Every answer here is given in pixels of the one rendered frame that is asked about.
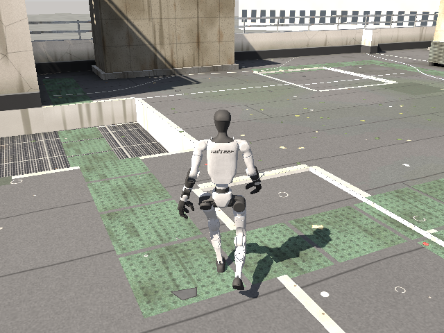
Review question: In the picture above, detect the humanoid robot head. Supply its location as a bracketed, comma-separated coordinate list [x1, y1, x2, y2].
[210, 110, 234, 143]

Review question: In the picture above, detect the robot right hand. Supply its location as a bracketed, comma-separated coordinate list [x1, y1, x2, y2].
[246, 182, 262, 194]

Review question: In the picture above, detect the right robot forearm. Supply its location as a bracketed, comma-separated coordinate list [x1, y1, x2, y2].
[250, 166, 261, 185]

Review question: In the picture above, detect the robot left upper arm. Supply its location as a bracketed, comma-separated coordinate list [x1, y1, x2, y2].
[189, 139, 208, 179]

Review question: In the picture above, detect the robot right upper arm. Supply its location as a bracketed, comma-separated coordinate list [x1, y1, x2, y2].
[237, 139, 257, 177]

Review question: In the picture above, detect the robot left hand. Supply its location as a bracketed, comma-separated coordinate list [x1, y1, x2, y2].
[178, 200, 194, 219]

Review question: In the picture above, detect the left robot forearm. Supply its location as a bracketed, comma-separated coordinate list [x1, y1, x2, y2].
[180, 168, 196, 202]

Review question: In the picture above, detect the robot left thigh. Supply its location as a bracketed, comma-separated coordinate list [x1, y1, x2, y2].
[199, 192, 220, 231]

